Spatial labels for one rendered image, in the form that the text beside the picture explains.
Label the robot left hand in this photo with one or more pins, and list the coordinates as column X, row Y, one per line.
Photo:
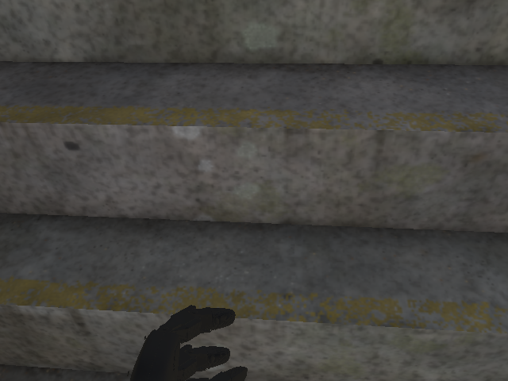
column 162, row 359

